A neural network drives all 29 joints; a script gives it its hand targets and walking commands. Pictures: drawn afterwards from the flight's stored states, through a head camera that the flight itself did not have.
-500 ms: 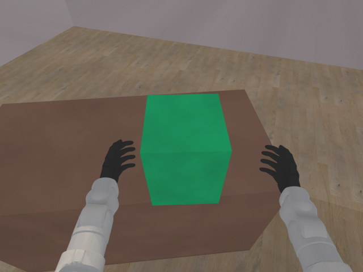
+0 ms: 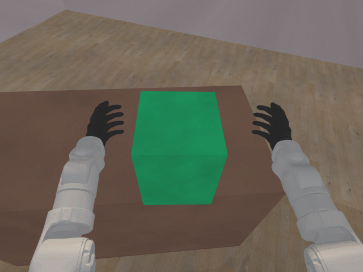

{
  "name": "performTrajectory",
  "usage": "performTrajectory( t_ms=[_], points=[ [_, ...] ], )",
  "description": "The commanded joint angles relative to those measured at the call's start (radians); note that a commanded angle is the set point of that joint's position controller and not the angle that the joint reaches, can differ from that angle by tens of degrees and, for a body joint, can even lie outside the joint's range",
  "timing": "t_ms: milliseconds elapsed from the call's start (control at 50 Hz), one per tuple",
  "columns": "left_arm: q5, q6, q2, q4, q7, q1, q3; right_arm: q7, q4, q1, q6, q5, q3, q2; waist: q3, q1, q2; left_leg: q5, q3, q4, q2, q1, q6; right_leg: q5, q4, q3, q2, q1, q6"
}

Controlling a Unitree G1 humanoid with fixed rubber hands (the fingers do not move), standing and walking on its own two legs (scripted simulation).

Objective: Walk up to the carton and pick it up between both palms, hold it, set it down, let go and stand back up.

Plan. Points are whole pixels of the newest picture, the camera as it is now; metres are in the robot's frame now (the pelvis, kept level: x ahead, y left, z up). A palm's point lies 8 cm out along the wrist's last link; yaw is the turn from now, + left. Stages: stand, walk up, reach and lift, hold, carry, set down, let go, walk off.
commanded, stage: reach and lift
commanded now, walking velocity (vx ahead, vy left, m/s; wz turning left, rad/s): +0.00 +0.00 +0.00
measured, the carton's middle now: (177, 150) +0.43 +0.04 -0.02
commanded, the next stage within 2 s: none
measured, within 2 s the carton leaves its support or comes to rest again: neither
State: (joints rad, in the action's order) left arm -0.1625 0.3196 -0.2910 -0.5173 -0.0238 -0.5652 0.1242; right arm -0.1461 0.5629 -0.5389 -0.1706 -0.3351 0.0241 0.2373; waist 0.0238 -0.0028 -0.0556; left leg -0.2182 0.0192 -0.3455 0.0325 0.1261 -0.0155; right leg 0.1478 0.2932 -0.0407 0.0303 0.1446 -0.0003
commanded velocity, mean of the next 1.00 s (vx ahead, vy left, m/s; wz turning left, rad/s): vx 0.00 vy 0.00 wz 0.00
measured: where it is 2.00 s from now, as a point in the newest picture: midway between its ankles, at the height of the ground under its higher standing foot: outside the picture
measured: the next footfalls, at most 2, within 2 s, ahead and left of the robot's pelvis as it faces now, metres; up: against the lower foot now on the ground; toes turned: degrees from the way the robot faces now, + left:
none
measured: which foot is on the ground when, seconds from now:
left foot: down 0.00-1.00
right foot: down 0.00-1.00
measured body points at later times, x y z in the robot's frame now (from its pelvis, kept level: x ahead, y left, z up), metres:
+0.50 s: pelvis -0.02 +0.00 +0.00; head +0.01 +0.03 +0.45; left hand +0.44 +0.22 +0.16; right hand +0.42 -0.19 +0.15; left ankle -0.02 +0.12 -0.75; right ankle +0.00 -0.12 -0.75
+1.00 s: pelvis -0.02 +0.00 -0.01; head +0.03 +0.03 +0.44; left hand +0.41 +0.24 +0.05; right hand +0.42 -0.15 +0.06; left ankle -0.02 +0.12 -0.75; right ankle +0.00 -0.12 -0.75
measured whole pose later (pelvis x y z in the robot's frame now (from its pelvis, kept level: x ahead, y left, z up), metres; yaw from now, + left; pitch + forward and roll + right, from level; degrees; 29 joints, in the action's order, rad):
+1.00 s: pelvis -0.02 +0.00 -0.01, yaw +2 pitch +11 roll -1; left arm -0.25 -0.15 -0.31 -1.26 0.01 -0.87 -0.03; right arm -0.11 1.11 -0.79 0.09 -0.27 0.00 0.16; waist -0.12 -0.01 -0.04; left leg -0.22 -0.02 -0.47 0.02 0.45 -0.01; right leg 0.15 0.39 0.00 0.02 0.44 0.00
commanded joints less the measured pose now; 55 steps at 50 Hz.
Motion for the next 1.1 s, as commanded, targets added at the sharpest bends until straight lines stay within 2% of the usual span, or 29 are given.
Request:
performTrajectory(
  t_ms=[0, 40, 80, 120, 140, 200, 240, 260, 300, 380, 400, 420, 440, 480, 560, 580, 640, 660, 700, 760, 780, 800, 820, 840, 860, 900, 1020, 1040, 1080],
  points=[
    [0.017, -0.003, -0.159, 0.183, 0.013, -0.401, 0.052, 0.01, -0.107, -0.383, 0.02, -0.013, -0.051, 0.171, -0.484, -0.002, 0.13, 0.48, 0.036, -0.03, -0.045, -0.116, -0.046, -0.448, 0.046, 0.033, 0.023, -0.175, -0.036],
    [0.027, -0.003, -0.162, 0.219, 0.014, -0.417, 0.068, 0.011, -0.114, -0.392, 0.037, -0.017, -0.063, 0.185, -0.546, -0.001, 0.15, 0.528, 0.047, -0.051, -0.051, -0.131, -0.052, -0.495, 0.052, 0.047, 0.028, -0.185, -0.032],
    [0.026, 0.009, -0.168, 0.207, 0.013, -0.429, 0.083, 0.005, -0.135, -0.427, 0.044, -0.042, -0.035, 0.189, -0.558, 0.007, 0.12, 0.586, 0.044, -0.072, -0.055, -0.129, -0.039, -0.616, 0.072, 0.038, 0.025, -0.224, -0.042],
    [0.019, 0.015, -0.188, 0.221, 0.007, -0.474, 0.07, -0.011, -0.16, -0.457, 0.043, -0.039, -0.025, 0.202, -0.57, -0.019, 0.099, 0.585, 0.042, -0.076, -0.059, -0.136, -0.049, -0.677, 0.077, 0.047, 0.033, -0.238, -0.058],
    [0.018, 0.016, -0.202, 0.217, 0.01, -0.488, 0.088, -0.009, -0.179, -0.505, 0.042, -0.042, -0.028, 0.207, -0.593, -0.002, 0.111, 0.562, 0.038, -0.062, -0.054, -0.111, -0.047, -0.654, 0.076, 0.035, 0.027, -0.232, -0.057],
    [-0.007, 0.041, -0.18, 0.067, 0.015, -0.578, 0.041, -0.012, -0.077, -0.559, -0.012, -0.025, -0.033, 0.204, -0.476, -0.041, 0.02, 0.419, 0.031, -0.034, -0.033, -0.063, -0.026, -0.483, 0.042, 0.056, 0.024, -0.163, -0.054],
    [-0.026, 0.067, -0.187, -0.026, 0.011, -0.601, 0.016, 0.002, 0.015, -0.6, -0.056, -0.065, -0.001, 0.206, -0.392, -0.03, 0.012, 0.383, 0.029, -0.023, -0.038, -0.066, -0.014, -0.407, 0.023, 0.035, 0.012, -0.115, -0.044],
    [-0.019, 0.065, -0.175, -0.044, 0.016, -0.654, 0.006, 0.008, 0.007, -0.651, -0.067, -0.055, -0.012, 0.201, -0.389, -0.037, 0.046, 0.327, 0.028, -0.015, -0.037, -0.057, -0.017, -0.349, 0.021, 0.045, 0.014, -0.097, -0.038],
    [-0.047, 0.058, -0.185, -0.072, 0.02, -0.696, -0.006, 0.018, 0.039, -0.689, -0.071, -0.062, -0.023, 0.213, -0.443, -0.026, 0.022, 0.309, 0.018, -0.01, -0.032, -0.089, -0.008, -0.301, 0.006, 0.053, 0.012, -0.061, -0.037],
    [-0.072, -0.011, -0.21, -0.208, 0.041, -0.817, -0.042, 0.047, 0.181, -0.781, -0.062, -0.041, -0.026, 0.225, -0.514, -0.001, 0.059, 0.204, 0.017, -0.012, -0.018, -0.055, -0.013, -0.135, -0.002, 0.052, 0.006, 0.035, -0.018],
    [-0.083, -0.033, -0.203, -0.219, 0.05, -0.848, -0.055, 0.049, 0.182, -0.795, -0.047, -0.014, -0.063, 0.223, -0.57, -0.025, 0.081, 0.2, 0.014, -0.018, -0.018, -0.077, -0.022, -0.115, 0.0, 0.059, 0.006, 0.064, -0.014],
    [-0.096, -0.056, -0.205, -0.231, 0.058, -0.874, -0.087, 0.052, 0.2, -0.806, -0.03, -0.013, -0.075, 0.227, -0.601, -0.021, 0.14, 0.209, 0.023, -0.025, -0.025, -0.085, -0.033, -0.116, 0.004, 0.062, 0.0, 0.088, -0.012],
    [-0.095, -0.07, -0.194, -0.249, 0.061, -0.886, -0.084, 0.055, 0.227, -0.819, -0.021, -0.011, -0.062, 0.219, -0.612, -0.016, 0.121, 0.22, 0.022, -0.043, -0.027, -0.079, -0.03, -0.134, 0.011, 0.064, -0.001, 0.076, -0.005],
    [-0.084, -0.096, -0.218, -0.28, 0.066, -0.921, -0.087, 0.062, 0.245, -0.834, -0.003, -0.008, -0.056, 0.211, -0.654, -0.002, 0.165, 0.263, 0.027, -0.051, -0.036, -0.084, -0.03, -0.195, 0.041, 0.057, 0.001, 0.058, -0.013],
    [-0.046, -0.125, -0.218, -0.43, 0.046, -0.857, -0.067, 0.049, 0.394, -0.805, 0.009, 0.0, -0.025, 0.205, -0.581, 0.011, 0.11, 0.327, 0.022, -0.068, -0.027, -0.024, -0.025, -0.266, 0.048, 0.062, 0.01, 0.001, -0.023],
    [-0.05, -0.14, -0.216, -0.441, 0.035, -0.846, -0.071, 0.043, 0.415, -0.779, 0.014, -0.004, -0.018, 0.185, -0.559, -0.003, 0.099, 0.357, 0.022, -0.084, -0.037, -0.006, -0.023, -0.281, 0.056, 0.055, 0.006, -0.03, -0.019],
    [-0.005, -0.199, -0.207, -0.438, 0.017, -0.769, -0.043, 0.03, 0.406, -0.73, 0.065, 0.01, 0.006, 0.148, -0.519, 0.002, 0.048, 0.407, 0.027, -0.072, -0.04, -0.013, -0.024, -0.374, 0.047, 0.057, 0.003, -0.08, -0.035],
    [0.003, -0.217, -0.193, -0.475, 0.015, -0.759, -0.054, 0.023, 0.411, -0.741, 0.086, -0.005, 0.004, 0.149, -0.507, -0.006, 0.079, 0.423, 0.029, -0.082, -0.04, 0.007, -0.029, -0.416, 0.059, 0.052, -0.001, -0.094, -0.031],
    [0.009, -0.278, -0.183, -0.446, 0.012, -0.709, -0.014, 0.024, 0.372, -0.707, 0.134, -0.007, 0.012, 0.126, -0.525, 0.004, 0.054, 0.471, 0.027, -0.083, -0.046, 0.022, -0.037, -0.458, 0.072, 0.048, 0.001, -0.122, -0.036],
    [-0.005, -0.353, -0.139, -0.543, 0.011, -0.715, -0.058, 0.027, 0.399, -0.712, 0.189, 0.011, 0.013, 0.118, -0.494, -0.014, 0.044, 0.387, 0.028, -0.067, -0.033, 0.086, -0.036, -0.335, 0.058, 0.053, -0.003, -0.082, -0.034],
    [-0.022, -0.383, -0.134, -0.536, 0.012, -0.724, -0.076, 0.027, 0.392, -0.699, 0.207, 0.027, -0.007, 0.112, -0.514, -0.024, 0.051, 0.339, 0.028, -0.062, -0.029, 0.088, -0.038, -0.264, 0.052, 0.058, -0.001, -0.051, -0.025],
    [-0.033, -0.413, -0.142, -0.539, 0.013, -0.746, -0.087, 0.029, 0.375, -0.703, 0.227, 0.023, -0.014, 0.094, -0.571, -0.001, 0.08, 0.35, 0.031, -0.06, -0.029, 0.084, -0.038, -0.249, 0.069, 0.059, -0.006, -0.028, -0.017],
    [-0.045, -0.438, -0.124, -0.558, 0.02, -0.756, -0.095, 0.032, 0.397, -0.702, 0.247, 0.039, -0.018, 0.089, -0.55, -0.02, 0.071, 0.332, 0.025, -0.075, -0.024, 0.076, -0.043, -0.195, 0.066, 0.057, -0.003, 0.025, -0.017],
    [-0.055, -0.463, -0.115, -0.56, 0.021, -0.768, -0.128, 0.033, 0.407, -0.704, 0.264, 0.036, -0.023, 0.095, -0.57, -0.033, 0.115, 0.325, 0.023, -0.089, -0.015, 0.064, -0.055, -0.168, 0.053, 0.064, -0.008, 0.071, 0.001],
    [-0.071, -0.49, -0.123, -0.54, 0.028, -0.79, -0.125, 0.035, 0.375, -0.698, 0.288, 0.055, -0.038, 0.106, -0.617, -0.025, 0.126, 0.334, 0.016, -0.112, -0.015, 0.061, -0.061, -0.149, 0.071, 0.07, -0.01, 0.088, 0.003],
    [-0.094, -0.544, -0.109, -0.563, 0.038, -0.81, -0.154, 0.039, 0.385, -0.686, 0.323, 0.066, -0.05, 0.086, -0.672, -0.047, 0.136, 0.334, 0.015, -0.142, -0.012, 0.049, -0.074, -0.144, 0.088, 0.071, -0.002, 0.15, 0.009],
    [-0.104, -0.634, -0.094, -0.634, 0.064, -0.826, -0.183, 0.046, 0.463, -0.668, 0.396, 0.122, -0.11, 0.102, -0.87, -0.049, 0.234, 0.452, 0.009, -0.231, 0.0, 0.051, -0.115, -0.229, 0.171, 0.102, 0.0, 0.263, 0.017],
    [-0.109, -0.644, -0.083, -0.659, 0.062, -0.834, -0.173, 0.046, 0.47, -0.688, 0.406, 0.121, -0.111, 0.1, -0.871, -0.054, 0.2, 0.504, 0.007, -0.243, 0.003, 0.042, -0.118, -0.26, 0.177, 0.104, 0.006, 0.259, 0.009],
    [-0.071, -0.656, -0.11, -0.732, 0.053, -0.814, -0.134, 0.042, 0.528, -0.681, 0.426, 0.105, -0.087, 0.083, -0.854, -0.036, 0.202, 0.55, 0.002, -0.29, -0.008, 0.087, -0.107, -0.318, 0.198, 0.085, 0.011, 0.273, 0.003]
  ],
)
